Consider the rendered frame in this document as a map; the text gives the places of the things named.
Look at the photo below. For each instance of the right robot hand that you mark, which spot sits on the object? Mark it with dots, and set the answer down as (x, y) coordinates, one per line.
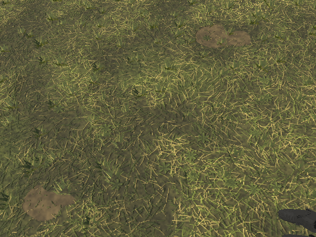
(305, 218)

